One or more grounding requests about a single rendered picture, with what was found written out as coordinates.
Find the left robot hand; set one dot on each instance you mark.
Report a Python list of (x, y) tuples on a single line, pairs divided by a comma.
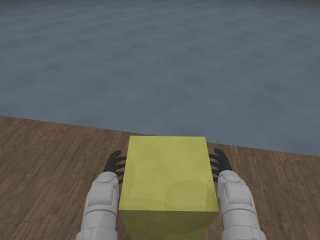
[(111, 164)]

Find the robot left forearm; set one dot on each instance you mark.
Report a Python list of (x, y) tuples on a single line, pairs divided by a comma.
[(100, 210)]

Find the robot right forearm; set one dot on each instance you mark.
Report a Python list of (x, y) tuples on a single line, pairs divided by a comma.
[(238, 209)]

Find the carton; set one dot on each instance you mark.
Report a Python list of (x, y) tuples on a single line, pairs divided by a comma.
[(168, 190)]

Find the right robot hand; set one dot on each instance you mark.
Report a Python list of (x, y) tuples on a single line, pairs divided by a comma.
[(223, 164)]

